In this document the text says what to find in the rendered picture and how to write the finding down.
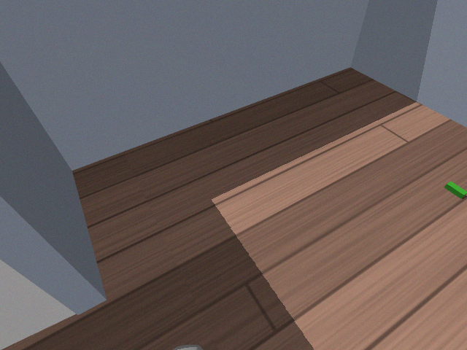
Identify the small box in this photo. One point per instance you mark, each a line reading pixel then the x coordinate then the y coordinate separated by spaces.
pixel 456 190

